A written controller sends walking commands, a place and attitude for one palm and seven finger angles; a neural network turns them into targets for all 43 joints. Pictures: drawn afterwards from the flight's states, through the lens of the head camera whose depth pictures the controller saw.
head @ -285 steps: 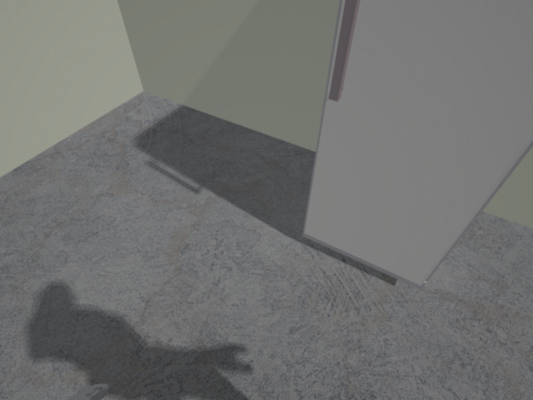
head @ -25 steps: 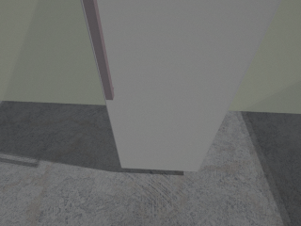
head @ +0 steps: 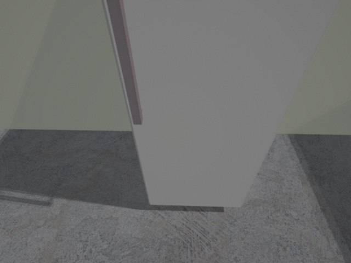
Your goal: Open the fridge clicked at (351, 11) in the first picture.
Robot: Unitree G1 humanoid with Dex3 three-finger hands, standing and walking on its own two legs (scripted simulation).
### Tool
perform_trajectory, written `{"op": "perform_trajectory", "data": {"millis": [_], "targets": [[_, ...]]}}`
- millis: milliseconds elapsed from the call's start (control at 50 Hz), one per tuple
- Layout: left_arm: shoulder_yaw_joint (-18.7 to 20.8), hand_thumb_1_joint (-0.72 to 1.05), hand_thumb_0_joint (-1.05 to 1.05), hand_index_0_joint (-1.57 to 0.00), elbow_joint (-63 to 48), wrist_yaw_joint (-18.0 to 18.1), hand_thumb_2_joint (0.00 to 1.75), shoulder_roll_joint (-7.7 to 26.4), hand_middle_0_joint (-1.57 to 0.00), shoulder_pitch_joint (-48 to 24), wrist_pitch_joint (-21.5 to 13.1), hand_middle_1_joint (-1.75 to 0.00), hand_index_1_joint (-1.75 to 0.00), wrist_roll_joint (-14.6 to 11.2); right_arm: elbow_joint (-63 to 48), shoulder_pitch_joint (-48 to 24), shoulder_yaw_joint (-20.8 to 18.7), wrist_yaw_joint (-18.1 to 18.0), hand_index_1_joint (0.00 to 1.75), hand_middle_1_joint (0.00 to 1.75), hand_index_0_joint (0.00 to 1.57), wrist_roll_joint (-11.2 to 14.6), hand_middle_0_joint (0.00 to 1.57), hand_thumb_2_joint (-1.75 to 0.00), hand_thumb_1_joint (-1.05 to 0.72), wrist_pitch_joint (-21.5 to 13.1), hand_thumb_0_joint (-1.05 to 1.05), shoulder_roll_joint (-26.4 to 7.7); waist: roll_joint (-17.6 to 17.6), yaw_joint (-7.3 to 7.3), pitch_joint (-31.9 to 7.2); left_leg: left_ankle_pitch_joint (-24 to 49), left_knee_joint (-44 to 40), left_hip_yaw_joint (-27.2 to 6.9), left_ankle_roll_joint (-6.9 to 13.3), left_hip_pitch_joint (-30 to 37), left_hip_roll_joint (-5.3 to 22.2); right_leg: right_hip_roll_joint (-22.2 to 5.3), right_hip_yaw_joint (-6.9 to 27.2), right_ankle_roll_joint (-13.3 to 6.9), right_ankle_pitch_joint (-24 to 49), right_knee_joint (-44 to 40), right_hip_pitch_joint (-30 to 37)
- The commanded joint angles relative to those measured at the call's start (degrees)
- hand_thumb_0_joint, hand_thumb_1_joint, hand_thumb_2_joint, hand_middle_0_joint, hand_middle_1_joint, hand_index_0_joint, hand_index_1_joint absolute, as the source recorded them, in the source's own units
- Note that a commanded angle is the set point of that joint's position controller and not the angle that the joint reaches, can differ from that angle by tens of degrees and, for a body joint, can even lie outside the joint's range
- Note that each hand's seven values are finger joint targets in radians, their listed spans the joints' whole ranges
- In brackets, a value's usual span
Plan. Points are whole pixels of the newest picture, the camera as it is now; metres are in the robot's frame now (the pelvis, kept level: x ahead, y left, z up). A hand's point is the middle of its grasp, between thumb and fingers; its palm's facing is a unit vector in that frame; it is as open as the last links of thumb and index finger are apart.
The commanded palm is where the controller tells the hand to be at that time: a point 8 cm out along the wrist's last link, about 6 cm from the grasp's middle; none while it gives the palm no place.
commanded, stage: look again from close up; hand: left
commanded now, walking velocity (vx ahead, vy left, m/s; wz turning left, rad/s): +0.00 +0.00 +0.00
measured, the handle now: (126, 46) +0.53 +0.14 +0.25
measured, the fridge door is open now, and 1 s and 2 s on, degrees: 0 0 0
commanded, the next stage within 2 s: raise the hand to about handle height in 0.68 s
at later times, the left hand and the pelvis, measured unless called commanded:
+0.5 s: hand out of the picture +0.01 +0.17 -0.17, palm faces +0.00 -0.98 -0.20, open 7.3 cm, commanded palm none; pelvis +0.00 +0.00 +0.00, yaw -1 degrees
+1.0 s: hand (102, 221) +0.20 +0.17 +0.03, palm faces +0.20 -0.98 -0.07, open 7.7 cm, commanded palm +0.11 +0.23 -0.03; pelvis -0.02 -0.02 -0.01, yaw +2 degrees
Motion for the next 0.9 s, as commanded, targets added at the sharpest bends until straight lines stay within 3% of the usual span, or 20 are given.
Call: {"op": "perform_trajectory", "data": {"millis": [0,60,220,440,480,560,740,760,780,800,820,840,860,880], "targets": [[0.9,0.90,0.00,-0.20,-2.3,-0.1,0.90,5.9,-0.20,3.2,-0.3,-0.30,-0.30,-0.1,-2.9,1.5,-0.8,-0.3,0.30,0.30,0.20,0.3,0.20,-0.90,-0.90,-1.4,0.00,-5.7,-1.5,0.86,5.0,8.9,-10.0,-7.3,0.9,-1.2,5.8,-1.4,2.1,-3.3,5.9,-4.4,-2.8],[0.9,0.90,0.00,-0.20,-2.6,-0.2,0.90,6.5,-0.20,2.7,0.0,-0.30,-0.30,-0.2,-2.8,1.0,-0.8,-0.3,0.30,0.30,0.20,0.2,0.20,-0.90,-0.90,-1.2,0.00,-6.2,-2.2,0.82,5.9,5.9,-11.1,-7.4,0.9,-1.2,5.6,-1.5,2.4,-3.2,4.8,-5.1,-3.3],[1.2,0.90,0.00,-0.20,-3.0,-0.3,0.90,8.2,-0.20,2.2,-0.1,-0.30,-0.30,-0.1,-2.3,-0.3,-0.8,-0.3,0.30,0.30,0.20,0.3,0.20,-0.90,-0.90,-1.5,0.00,-6.9,-2.0,1.05,1.6,12.8,-9.6,-6.0,0.8,2.8,5.5,-2.4,2.6,-2.9,9.8,-5.3,-1.0],[0.8,0.90,0.00,-0.20,-1.8,-0.5,0.90,8.1,-0.20,2.4,0.1,-0.30,-0.30,0.0,-1.3,-2.3,-0.8,-0.3,0.30,0.30,0.20,0.5,0.20,-0.90,-0.90,-1.0,0.00,-6.8,-1.5,0.93,3.7,7.9,-10.6,-5.3,0.4,3.0,5.5,-2.6,3.7,-3.0,8.1,-7.7,-2.6],[0.9,0.90,0.00,-0.20,-1.8,-0.5,0.90,8.2,-0.20,2.8,-0.1,-0.30,-0.30,0.0,-1.1,-2.3,-0.9,-0.4,0.30,0.30,0.20,0.5,0.20,-0.90,-0.90,-1.1,0.00,-6.8,-2.8,0.93,2.7,10.2,-9.8,-5.1,0.5,4.0,5.6,-2.7,3.9,-3.1,10.5,-7.7,-1.9],[0.9,0.90,0.00,-0.20,-1.4,-0.5,0.90,8.2,-0.20,2.7,-0.1,-0.30,-0.30,-0.1,-0.7,-2.7,-1.0,-0.4,0.30,0.30,0.20,0.5,0.20,-0.90,-0.90,-1.1,0.00,-7.0,-2.1,0.86,1.7,10.9,-9.8,-5.0,0.3,4.9,5.7,-2.8,4.1,-3.0,10.8,-7.7,-1.9],[0.9,0.90,0.00,-0.20,-0.8,-0.6,0.90,8.5,-0.20,2.6,-0.1,-0.30,-0.30,0.0,-0.1,-3.3,-0.9,-0.4,0.30,0.30,0.20,0.5,0.20,-0.90,-0.90,-1.0,0.00,-7.1,-1.9,1.07,3.4,9.2,-10.7,-5.1,0.2,4.0,5.7,-2.8,4.3,-3.2,9.2,-8.7,-2.3],[0.4,0.90,0.00,-0.20,0.5,1.7,0.90,7.5,-0.20,6.2,-0.8,-0.30,-0.30,0.5,-3.5,-5.7,-1.0,-0.1,0.30,0.30,0.20,1.0,0.20,-0.90,-0.90,-1.1,0.00,-7.8,-4.5,1.90,4.9,17.9,0.6,-4.1,-1.4,1.5,6.9,-5.1,7.3,-2.6,25.2,-9.5,-3.7],[16.8,0.88,0.00,-0.20,-87.6,2.4,0.89,29.0,-0.20,-35.0,-11.8,-0.32,-0.32,-10.4,-20.7,-6.2,-4.5,-4.5,0.30,0.30,0.20,1.0,0.20,-0.90,-0.90,-9.4,0.00,-15.6,12.3,-3.30,-17.2,20.9,-3.9,-2.9,-2.3,18.5,0.2,-0.5,1.2,-2.6,31.0,-6.4,-1.7],[5.6,0.85,0.00,-0.20,-76.4,4.3,0.88,15.3,-0.20,-13.4,-8.9,-0.33,-0.33,-6.6,-18.8,-7.1,0.7,-5.5,0.30,0.30,0.20,1.9,0.20,-0.90,-0.90,-14.8,0.00,-9.2,14.7,1.10,-20.2,32.0,-7.4,-2.5,-3.1,20.8,2.6,1.0,-1.3,-4.7,19.3,-0.8,0.4],[5.6,0.83,0.00,-0.21,-62.0,6.3,0.87,11.5,-0.21,-5.4,-6.6,-0.34,-0.34,-6.4,-14.4,-5.5,0.4,-4.6,0.30,0.30,0.20,2.5,0.20,-0.90,-0.90,-16.7,0.00,-10.0,6.8,0.59,-17.1,29.0,-6.9,-2.5,-3.0,15.2,3.1,2.5,-1.8,-4.0,11.5,0.5,-3.0],[-1.8,0.81,0.00,-0.21,-63.1,4.8,0.86,-0.4,-0.21,6.0,-2.6,-0.36,-0.36,-8.4,-17.5,-5.4,-0.7,-3.3,0.30,0.30,0.20,3.4,0.20,-0.90,-0.90,-17.4,0.00,-8.7,2.3,-0.55,-10.4,22.0,-8.0,-4.4,-1.8,11.6,3.6,2.7,-3.4,-3.2,8.5,-0.3,-5.2],[0.7,0.78,0.00,-0.21,-72.4,3.6,0.85,4.2,-0.21,0.2,-4.0,-0.37,-0.37,-9.8,-20.9,-6.4,-1.2,-3.3,0.30,0.30,0.20,4.1,0.20,-0.90,-0.90,-18.0,0.00,-11.4,1.2,-0.18,-8.3,13.3,-7.0,-4.5,-1.5,7.9,2.7,2.2,-3.3,-3.1,8.8,-1.6,-5.3],[1.7,0.76,0.00,-0.21,-67.0,2.4,0.84,3.3,-0.21,2.7,-5.4,-0.39,-0.39,-9.6,-22.0,-7.9,-1.6,-3.6,0.30,0.30,0.20,3.9,0.20,-0.90,-0.90,-18.6,0.00,-10.8,-4.0,-1.48,0.1,6.9,-6.2,-4.8,-1.3,2.6,1.8,2.5,-3.7,-3.1,6.3,-3.1,-8.3]]}}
